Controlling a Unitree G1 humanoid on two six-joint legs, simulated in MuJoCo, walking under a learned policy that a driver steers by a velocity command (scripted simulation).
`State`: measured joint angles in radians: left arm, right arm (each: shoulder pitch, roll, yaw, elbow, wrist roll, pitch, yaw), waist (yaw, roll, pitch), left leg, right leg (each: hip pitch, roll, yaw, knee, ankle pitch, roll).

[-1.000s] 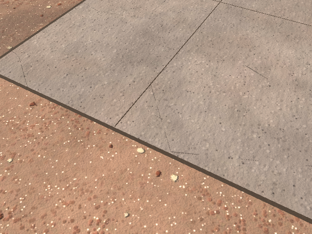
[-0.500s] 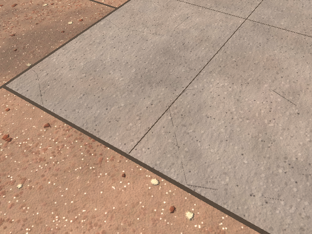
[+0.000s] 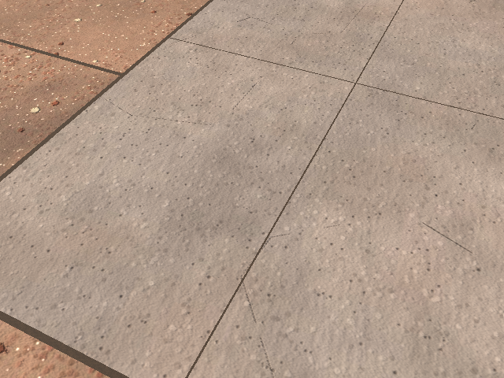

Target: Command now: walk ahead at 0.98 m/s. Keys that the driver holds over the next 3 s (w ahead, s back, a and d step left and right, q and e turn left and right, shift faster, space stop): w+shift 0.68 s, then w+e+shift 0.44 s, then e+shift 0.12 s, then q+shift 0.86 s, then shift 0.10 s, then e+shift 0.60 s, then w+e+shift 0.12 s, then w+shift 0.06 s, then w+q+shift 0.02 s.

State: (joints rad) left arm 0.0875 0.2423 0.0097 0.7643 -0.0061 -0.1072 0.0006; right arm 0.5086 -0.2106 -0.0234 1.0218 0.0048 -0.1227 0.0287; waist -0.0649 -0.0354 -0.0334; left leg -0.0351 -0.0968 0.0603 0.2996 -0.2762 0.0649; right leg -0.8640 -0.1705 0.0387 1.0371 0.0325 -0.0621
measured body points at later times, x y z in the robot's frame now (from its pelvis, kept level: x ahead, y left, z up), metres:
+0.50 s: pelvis +0.46 -0.05 +0.00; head +0.46 -0.05 +0.45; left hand +0.40 +0.20 -0.14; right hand +0.66 -0.29 -0.08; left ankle +0.63 +0.13 -0.65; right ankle +0.40 -0.13 -0.74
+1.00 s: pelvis +0.93 +0.01 +0.00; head +0.92 +0.00 +0.45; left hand +1.12 +0.25 -0.10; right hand +0.86 -0.25 -0.14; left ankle +0.87 +0.10 -0.74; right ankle +1.03 -0.18 -0.64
